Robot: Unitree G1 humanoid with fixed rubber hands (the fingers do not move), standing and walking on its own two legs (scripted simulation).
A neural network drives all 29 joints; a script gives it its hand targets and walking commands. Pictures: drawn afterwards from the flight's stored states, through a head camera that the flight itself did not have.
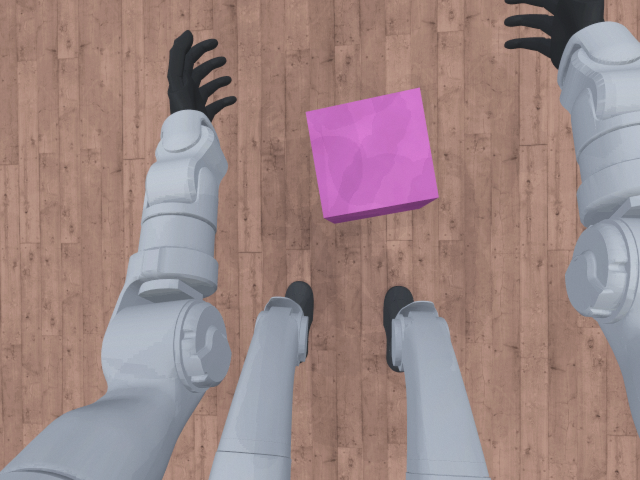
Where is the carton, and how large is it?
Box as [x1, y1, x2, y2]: [306, 88, 438, 223]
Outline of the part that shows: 419,88 306,112 324,218 335,223 419,208 438,197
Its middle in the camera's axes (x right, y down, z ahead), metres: +0.11 -0.17 +0.83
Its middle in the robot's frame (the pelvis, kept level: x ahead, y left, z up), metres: +0.51 -0.02 -0.52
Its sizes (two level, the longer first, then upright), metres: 0.210 0.200 0.250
